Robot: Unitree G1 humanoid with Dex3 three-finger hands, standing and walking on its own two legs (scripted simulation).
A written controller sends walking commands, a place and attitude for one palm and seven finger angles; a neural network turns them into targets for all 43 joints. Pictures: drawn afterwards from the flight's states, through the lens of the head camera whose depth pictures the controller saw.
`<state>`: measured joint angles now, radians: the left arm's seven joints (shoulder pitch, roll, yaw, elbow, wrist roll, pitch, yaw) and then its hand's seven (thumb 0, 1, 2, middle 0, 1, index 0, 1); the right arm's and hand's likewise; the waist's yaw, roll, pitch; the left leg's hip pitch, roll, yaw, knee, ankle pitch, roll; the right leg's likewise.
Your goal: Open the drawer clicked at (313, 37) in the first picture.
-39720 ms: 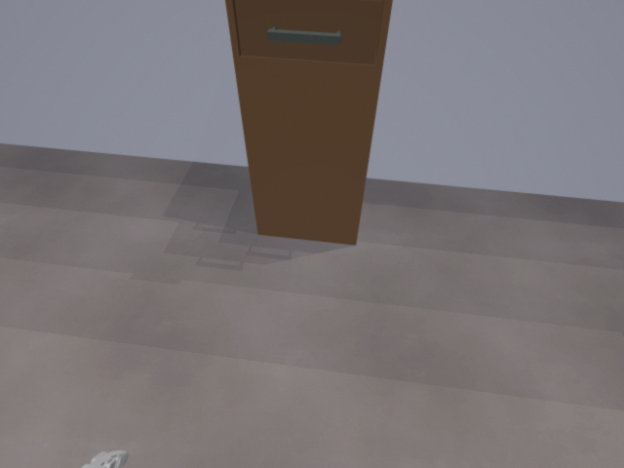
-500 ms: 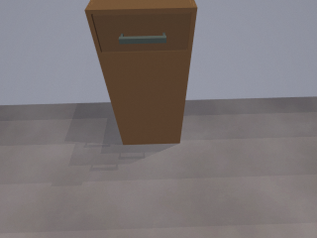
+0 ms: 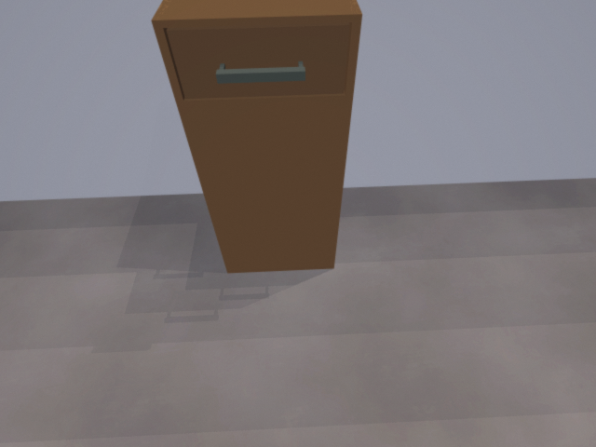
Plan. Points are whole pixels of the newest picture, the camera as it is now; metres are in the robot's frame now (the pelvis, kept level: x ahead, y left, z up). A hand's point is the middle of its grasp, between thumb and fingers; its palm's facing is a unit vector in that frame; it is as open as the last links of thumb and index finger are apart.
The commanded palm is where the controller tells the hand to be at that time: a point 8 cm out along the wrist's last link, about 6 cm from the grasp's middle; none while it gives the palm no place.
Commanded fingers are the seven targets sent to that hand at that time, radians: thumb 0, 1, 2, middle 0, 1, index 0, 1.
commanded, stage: look to check the result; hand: left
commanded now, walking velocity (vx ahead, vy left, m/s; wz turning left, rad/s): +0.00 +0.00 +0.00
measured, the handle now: (261, 70) +0.84 +0.12 +0.09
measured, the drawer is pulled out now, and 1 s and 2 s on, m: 0.00 0.00 0.00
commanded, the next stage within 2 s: take the last steps up to it in 0.52 s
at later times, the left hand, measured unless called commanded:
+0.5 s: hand out of the picture +0.02 +0.21 -0.17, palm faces +0.01 -0.97 -0.26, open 7.4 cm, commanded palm none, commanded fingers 0.00 0.90 0.90 -0.20 -0.30 -0.20 -0.30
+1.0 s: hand out of the picture +0.00 +0.19 -0.20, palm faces +0.02 -0.99 -0.16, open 7.4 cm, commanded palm none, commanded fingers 0.00 0.90 0.90 -0.20 -0.30 -0.20 -0.30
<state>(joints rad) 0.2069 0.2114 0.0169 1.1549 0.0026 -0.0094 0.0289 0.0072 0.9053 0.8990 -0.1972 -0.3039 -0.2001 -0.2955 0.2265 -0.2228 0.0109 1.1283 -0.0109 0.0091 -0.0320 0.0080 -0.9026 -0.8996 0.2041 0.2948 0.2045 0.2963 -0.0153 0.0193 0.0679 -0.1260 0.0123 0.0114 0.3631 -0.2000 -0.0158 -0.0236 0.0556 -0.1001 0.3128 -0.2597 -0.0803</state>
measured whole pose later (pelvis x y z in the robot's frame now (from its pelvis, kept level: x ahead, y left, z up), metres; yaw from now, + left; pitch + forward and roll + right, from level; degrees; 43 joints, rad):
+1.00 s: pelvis +0.06 +0.02 -0.02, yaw +0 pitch -1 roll +0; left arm 0.36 0.18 0.04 1.19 0.01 0.01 0.00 0.01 0.91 0.90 -0.20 -0.30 -0.20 -0.30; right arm 0.35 -0.13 -0.01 1.15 -0.04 -0.01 -0.02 0.01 -0.90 -0.90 0.20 0.29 0.20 0.30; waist -0.02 -0.05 0.03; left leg -0.18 0.02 0.06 0.63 -0.44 0.00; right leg -0.11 0.03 -0.09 0.64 -0.45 -0.07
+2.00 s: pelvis +0.35 -0.12 +0.00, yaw +3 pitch +1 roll +3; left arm 0.19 0.19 0.06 1.03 0.02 0.01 0.04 0.01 0.91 0.90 -0.20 -0.30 -0.20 -0.30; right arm 0.08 -0.23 -0.06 1.01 0.00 0.08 -0.03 0.01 -0.92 -0.90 0.20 0.29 0.20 0.30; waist 0.02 -0.01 0.16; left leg -0.39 -0.03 0.02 0.95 -0.53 -0.04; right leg -0.20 -0.07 -0.05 0.48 -0.30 -0.02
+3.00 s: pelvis +0.33 -0.08 -0.01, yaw +3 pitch -2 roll +0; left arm 0.29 0.19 -0.02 1.04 0.01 0.01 0.03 0.01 0.91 0.90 -0.20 -0.30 -0.20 -0.30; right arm 0.30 -0.18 0.01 1.05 -0.01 0.00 -0.01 0.01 -0.90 -0.90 0.20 0.29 0.20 0.30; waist -0.01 -0.02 0.02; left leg -0.24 0.01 0.06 0.49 -0.23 0.02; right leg -0.18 0.00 0.00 0.48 -0.27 0.00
